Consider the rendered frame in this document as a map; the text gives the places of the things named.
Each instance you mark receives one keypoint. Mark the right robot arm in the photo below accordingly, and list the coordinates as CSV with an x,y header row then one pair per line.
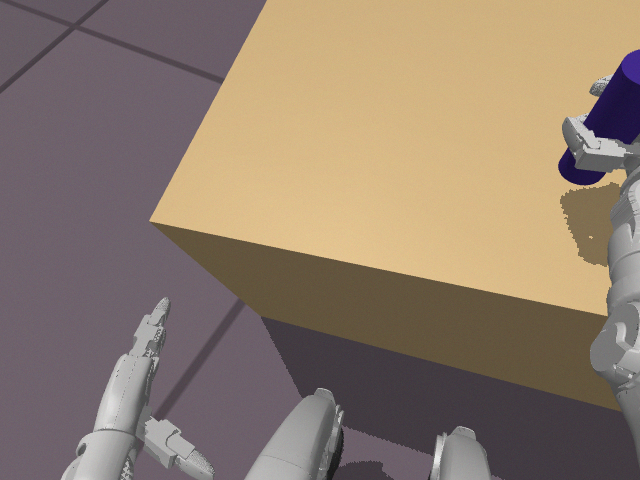
x,y
615,353

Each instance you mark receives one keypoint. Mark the can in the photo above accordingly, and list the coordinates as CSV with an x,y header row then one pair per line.
x,y
616,115

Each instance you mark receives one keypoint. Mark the left robot arm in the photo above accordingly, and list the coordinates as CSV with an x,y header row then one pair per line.
x,y
104,455

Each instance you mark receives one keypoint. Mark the left robot hand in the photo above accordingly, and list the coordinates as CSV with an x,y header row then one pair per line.
x,y
124,405

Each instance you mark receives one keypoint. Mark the left robot foot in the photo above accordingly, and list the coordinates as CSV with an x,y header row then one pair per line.
x,y
335,458

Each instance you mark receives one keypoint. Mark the right robot hand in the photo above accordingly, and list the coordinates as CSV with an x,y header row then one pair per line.
x,y
599,154

